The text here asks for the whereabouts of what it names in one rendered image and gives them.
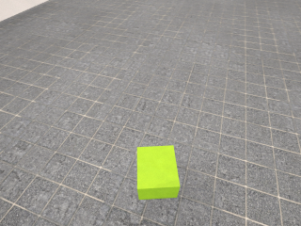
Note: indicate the carton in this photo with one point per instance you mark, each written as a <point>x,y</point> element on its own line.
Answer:
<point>157,173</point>

